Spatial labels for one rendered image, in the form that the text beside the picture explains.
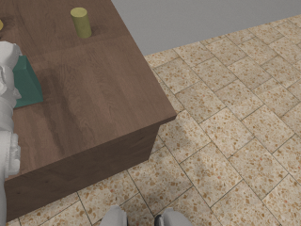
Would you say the robot thigh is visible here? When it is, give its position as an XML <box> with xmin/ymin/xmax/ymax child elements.
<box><xmin>158</xmin><ymin>211</ymin><xmax>193</xmax><ymax>226</ymax></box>
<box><xmin>99</xmin><ymin>209</ymin><xmax>127</xmax><ymax>226</ymax></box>

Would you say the sponge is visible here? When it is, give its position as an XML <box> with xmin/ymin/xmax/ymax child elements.
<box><xmin>12</xmin><ymin>55</ymin><xmax>43</xmax><ymax>108</ymax></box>

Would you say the left robot thigh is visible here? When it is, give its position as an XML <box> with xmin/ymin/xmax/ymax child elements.
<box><xmin>99</xmin><ymin>209</ymin><xmax>127</xmax><ymax>226</ymax></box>

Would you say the robot left upper arm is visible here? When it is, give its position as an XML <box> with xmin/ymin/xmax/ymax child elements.
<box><xmin>0</xmin><ymin>131</ymin><xmax>21</xmax><ymax>226</ymax></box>

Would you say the table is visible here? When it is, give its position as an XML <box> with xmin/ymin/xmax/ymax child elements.
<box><xmin>0</xmin><ymin>0</ymin><xmax>178</xmax><ymax>223</ymax></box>

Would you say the left robot forearm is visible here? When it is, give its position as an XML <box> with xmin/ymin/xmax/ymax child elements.
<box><xmin>0</xmin><ymin>63</ymin><xmax>17</xmax><ymax>134</ymax></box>

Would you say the right robot thigh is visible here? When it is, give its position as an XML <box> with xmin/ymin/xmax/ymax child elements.
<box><xmin>158</xmin><ymin>211</ymin><xmax>193</xmax><ymax>226</ymax></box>

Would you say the left robot hand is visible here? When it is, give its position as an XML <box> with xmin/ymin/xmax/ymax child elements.
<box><xmin>0</xmin><ymin>40</ymin><xmax>23</xmax><ymax>100</ymax></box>

